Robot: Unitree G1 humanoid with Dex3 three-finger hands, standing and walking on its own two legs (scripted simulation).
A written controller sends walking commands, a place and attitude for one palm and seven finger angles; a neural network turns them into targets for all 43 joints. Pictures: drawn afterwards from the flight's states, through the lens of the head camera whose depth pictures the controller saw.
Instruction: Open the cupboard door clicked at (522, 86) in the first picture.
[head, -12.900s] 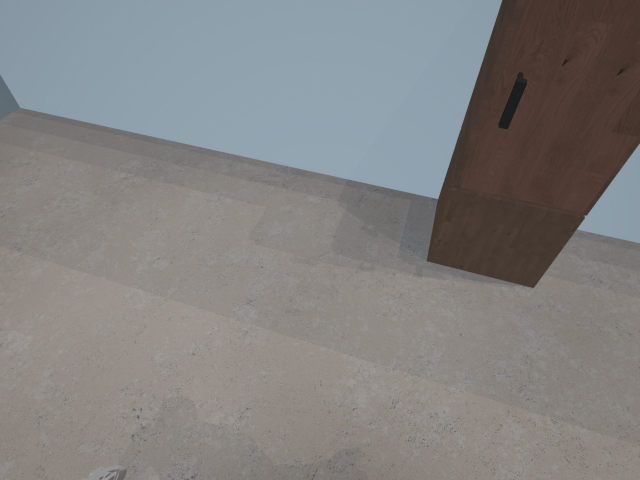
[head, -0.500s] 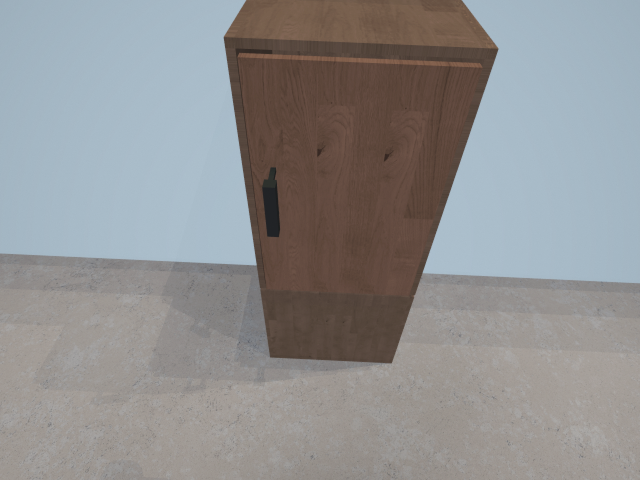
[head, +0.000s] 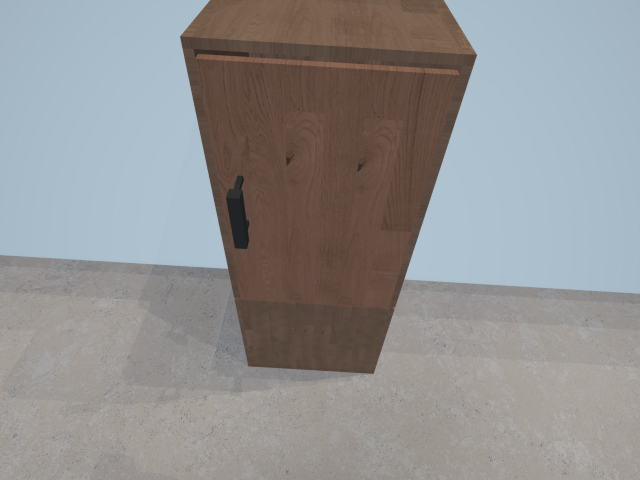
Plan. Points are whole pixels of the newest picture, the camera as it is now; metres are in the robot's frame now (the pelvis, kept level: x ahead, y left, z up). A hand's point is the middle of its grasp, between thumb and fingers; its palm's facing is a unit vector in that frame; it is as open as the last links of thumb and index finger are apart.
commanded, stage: come to a stop and stand still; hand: left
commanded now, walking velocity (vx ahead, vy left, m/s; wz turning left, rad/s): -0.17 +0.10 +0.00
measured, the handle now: (240, 212) +0.56 +0.19 -0.01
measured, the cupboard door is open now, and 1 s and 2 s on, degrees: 0 0 0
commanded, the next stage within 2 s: look again from close up in 0.98 s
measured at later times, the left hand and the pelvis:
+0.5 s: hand out of the picture +0.04 +0.22 -0.17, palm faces +0.04 -0.97 -0.24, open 7.4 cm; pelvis +0.01 +0.03 +0.00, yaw +0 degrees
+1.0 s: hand out of the picture -0.06 +0.22 -0.17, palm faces +0.05 -0.98 -0.17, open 7.4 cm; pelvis -0.02 +0.05 +0.01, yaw +1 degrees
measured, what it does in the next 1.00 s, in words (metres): shifts its weight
